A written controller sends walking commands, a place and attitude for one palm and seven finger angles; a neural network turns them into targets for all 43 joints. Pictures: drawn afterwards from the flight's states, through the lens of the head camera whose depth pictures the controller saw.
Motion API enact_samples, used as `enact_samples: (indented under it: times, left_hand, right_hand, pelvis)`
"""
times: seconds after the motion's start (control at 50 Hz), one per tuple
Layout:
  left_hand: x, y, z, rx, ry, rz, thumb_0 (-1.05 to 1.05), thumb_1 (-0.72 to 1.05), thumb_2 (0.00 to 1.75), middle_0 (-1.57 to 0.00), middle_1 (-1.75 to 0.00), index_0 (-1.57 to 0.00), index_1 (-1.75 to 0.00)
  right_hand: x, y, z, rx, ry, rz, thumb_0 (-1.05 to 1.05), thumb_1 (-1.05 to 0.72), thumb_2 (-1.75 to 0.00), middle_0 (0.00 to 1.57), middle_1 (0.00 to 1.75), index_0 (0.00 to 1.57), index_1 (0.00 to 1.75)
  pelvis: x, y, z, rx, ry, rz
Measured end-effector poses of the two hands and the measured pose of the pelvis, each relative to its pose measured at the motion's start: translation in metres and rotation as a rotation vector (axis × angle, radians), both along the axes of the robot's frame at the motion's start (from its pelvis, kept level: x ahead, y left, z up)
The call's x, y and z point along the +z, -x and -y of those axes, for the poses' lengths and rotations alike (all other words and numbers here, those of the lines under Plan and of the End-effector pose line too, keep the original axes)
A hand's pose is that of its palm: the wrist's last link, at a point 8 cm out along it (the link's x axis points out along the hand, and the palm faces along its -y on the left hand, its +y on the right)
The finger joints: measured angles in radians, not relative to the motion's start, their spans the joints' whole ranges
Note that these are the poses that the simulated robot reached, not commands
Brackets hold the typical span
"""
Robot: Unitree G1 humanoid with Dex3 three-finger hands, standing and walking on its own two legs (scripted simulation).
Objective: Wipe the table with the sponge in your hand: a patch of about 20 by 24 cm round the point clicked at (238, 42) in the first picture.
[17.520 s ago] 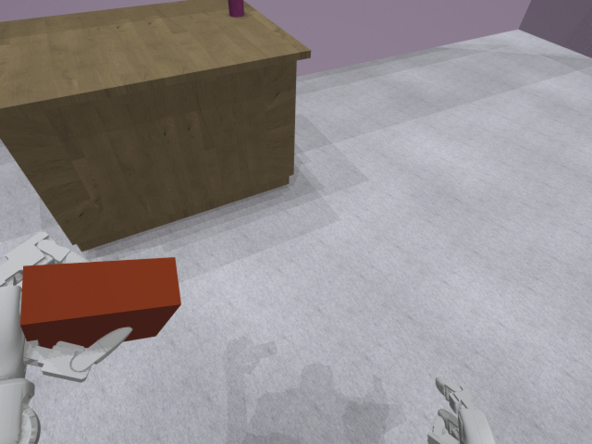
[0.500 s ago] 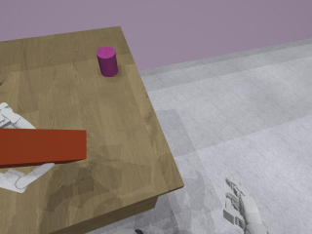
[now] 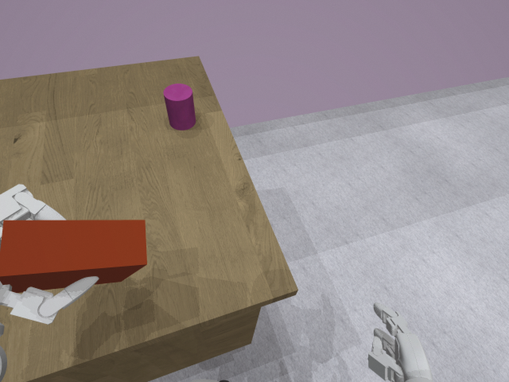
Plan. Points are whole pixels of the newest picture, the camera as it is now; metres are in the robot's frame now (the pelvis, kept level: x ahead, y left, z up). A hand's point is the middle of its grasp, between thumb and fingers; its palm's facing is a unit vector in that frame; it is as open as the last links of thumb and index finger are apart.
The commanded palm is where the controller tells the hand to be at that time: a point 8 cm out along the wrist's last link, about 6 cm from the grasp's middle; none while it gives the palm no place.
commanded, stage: come to a stop and stand still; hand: left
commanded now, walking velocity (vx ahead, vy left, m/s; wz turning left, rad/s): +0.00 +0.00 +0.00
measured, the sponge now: (95, 256) +0.23 +0.22 +0.12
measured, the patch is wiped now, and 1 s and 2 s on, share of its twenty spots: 0.00 0.00 0.00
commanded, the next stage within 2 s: look again from close up in 0.16 s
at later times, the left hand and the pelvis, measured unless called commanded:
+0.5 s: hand (64, 246) +0.23 +0.24 +0.15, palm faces +0.31 -0.87 -0.37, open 9.2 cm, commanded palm +0.18 +0.28 +0.18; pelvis +0.01 +0.00 +0.00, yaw -2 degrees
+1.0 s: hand (92, 228) +0.25 +0.22 +0.15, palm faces +0.29 -0.89 -0.36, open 9.2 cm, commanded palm +0.19 +0.25 +0.18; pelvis +0.02 -0.01 +0.00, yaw -4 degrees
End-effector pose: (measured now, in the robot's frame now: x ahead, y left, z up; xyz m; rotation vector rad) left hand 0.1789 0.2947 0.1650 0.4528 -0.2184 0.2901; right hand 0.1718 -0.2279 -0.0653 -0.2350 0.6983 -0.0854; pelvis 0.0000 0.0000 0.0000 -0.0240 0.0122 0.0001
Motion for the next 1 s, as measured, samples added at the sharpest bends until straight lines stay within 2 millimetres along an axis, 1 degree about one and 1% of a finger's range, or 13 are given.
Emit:
enact_samples:
  times: [0.12,0.34,0.56,0.78,0.9,1.0]
  left_hand:
    - [-0.008,0.002,0.006,-0.002,0.032,-0.016,-0.01,-0.41,1.03,-0.82,-1.39,-0.82,-1.38]
    - [0.003,-0.004,0.008,-0.004,0.012,0.009,-0.01,-0.41,1.03,-0.82,-1.39,-0.82,-1.38]
    - [-0.005,-0.018,0.011,-0.002,0.041,-0.028,-0.01,-0.41,1.03,-0.82,-1.39,-0.82,-1.38]
    - [0.004,-0.028,0.014,-0.026,0.022,-0.007,-0.01,-0.41,1.03,-0.82,-1.39,-0.82,-1.39]
    - [0.003,-0.034,0.018,-0.017,0.03,-0.005,-0.01,-0.41,1.03,-0.82,-1.39,-0.82,-1.39]
    - [0.003,-0.036,0.033,-0.034,0.042,-0.003,-0.01,-0.41,1.03,-0.82,-1.39,-0.82,-1.39]
  right_hand:
    - [0.001,0.002,0.0,0.003,0.008,0.005,0.01,-0.9,-0.89,0.2,0.3,0.2,0.3]
    - [0.005,-0.004,-0.002,-0.007,0.0,0.025,0.01,-0.9,-0.89,0.2,0.3,0.2,0.3]
    - [0.007,-0.008,-0.001,-0.025,0.008,0.02,0.01,-0.9,-0.89,0.2,0.3,0.2,0.3]
    - [0.008,-0.011,0.002,-0.051,0.012,0.016,0.01,-0.9,-0.89,0.2,0.3,0.2,0.3]
    - [0.007,-0.011,0.003,-0.054,-0.002,0.011,0.01,-0.9,-0.89,0.2,0.3,0.2,0.3]
    - [0.007,-0.009,0.009,-0.053,-0.015,0.009,0.01,-0.9,-0.89,0.21,0.3,0.2,0.3]
  pelvis:
    - [0.0,0.003,0.001,-0.001,0.004,0.006]
    - [0.001,-0.001,0.0,-0.014,0.005,0.014]
    - [0.003,-0.01,-0.001,-0.031,0.004,0.017]
    - [0.003,-0.018,-0.002,-0.046,0.001,0.02]
    - [0.004,-0.018,0.004,-0.059,-0.006,0.019]
    - [0.004,-0.016,0.014,-0.064,-0.006,0.016]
